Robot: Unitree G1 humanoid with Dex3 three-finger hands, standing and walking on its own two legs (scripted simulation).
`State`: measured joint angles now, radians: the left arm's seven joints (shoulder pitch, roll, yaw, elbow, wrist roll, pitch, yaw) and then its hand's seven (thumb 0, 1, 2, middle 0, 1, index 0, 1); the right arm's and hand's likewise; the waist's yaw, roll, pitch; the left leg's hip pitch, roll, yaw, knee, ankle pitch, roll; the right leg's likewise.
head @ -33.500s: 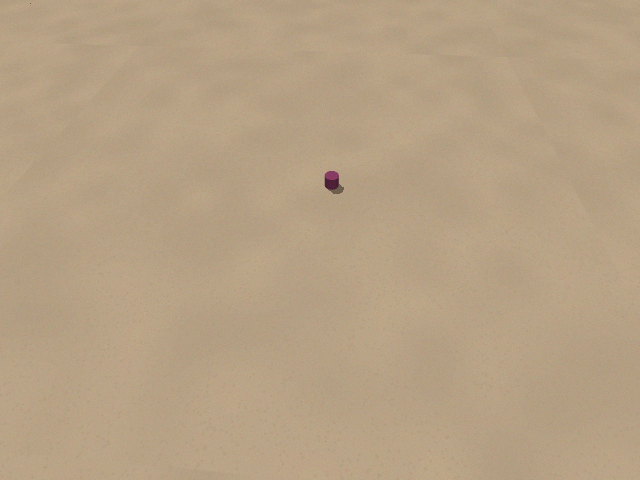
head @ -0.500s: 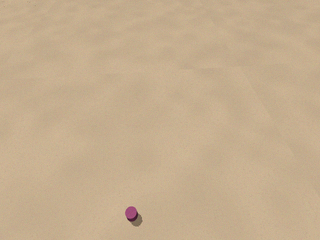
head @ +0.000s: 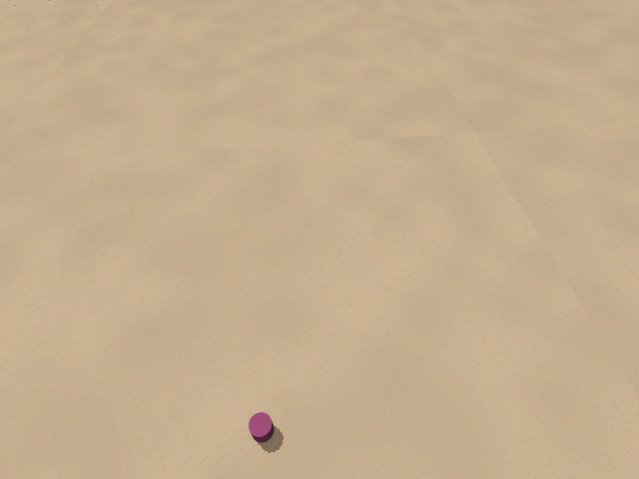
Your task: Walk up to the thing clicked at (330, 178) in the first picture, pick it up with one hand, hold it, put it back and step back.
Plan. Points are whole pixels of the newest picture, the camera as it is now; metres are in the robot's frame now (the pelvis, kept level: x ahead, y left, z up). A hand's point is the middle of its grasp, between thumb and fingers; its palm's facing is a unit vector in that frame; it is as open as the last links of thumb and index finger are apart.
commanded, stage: stand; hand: left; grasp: from above
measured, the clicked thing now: (261, 427) +0.40 +0.20 -0.75
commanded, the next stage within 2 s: step back in 0.14 s
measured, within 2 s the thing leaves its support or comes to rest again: neither
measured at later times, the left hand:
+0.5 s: hand out of the picture +0.09 +0.32 -0.19, palm faces -0.01 -0.93 -0.36, open 7.4 cm
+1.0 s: hand out of the picture -0.05 +0.32 -0.16, palm faces -0.11 -0.91 -0.41, open 7.4 cm
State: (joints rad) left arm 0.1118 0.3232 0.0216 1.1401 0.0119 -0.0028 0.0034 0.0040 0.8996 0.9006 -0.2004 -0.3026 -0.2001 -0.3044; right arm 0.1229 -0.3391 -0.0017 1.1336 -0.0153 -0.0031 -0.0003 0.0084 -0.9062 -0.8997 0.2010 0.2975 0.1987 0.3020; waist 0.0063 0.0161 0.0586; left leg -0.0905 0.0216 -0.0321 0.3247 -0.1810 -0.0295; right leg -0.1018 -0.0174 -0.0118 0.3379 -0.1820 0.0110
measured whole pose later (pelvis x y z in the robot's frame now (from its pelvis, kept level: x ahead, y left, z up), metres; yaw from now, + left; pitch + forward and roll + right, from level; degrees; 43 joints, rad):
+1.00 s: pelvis -0.16 +0.06 -0.03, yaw -6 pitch -4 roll -1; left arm 0.18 0.36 0.07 0.88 0.04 0.05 0.00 0.00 0.90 0.90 -0.20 -0.30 -0.20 -0.30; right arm 0.10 -0.36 -0.05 0.89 -0.01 0.05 -0.01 0.01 -0.90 -0.90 0.20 0.30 0.20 0.30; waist 0.00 0.05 0.17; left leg -0.38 0.00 0.06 0.70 -0.32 0.04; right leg -0.25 0.07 0.03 0.65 -0.33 -0.04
